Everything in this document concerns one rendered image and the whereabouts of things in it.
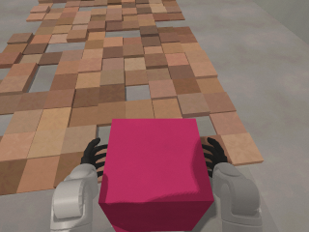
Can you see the carton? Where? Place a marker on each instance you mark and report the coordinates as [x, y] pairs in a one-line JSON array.
[[155, 177]]

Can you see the robot right hand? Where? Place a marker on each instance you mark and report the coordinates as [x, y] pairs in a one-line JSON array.
[[217, 154]]

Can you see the robot right forearm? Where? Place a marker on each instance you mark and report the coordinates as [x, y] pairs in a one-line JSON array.
[[240, 203]]

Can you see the robot left forearm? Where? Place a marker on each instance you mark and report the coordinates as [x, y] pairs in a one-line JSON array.
[[72, 200]]

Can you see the robot left hand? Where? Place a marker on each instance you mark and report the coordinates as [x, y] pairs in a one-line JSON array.
[[90, 157]]

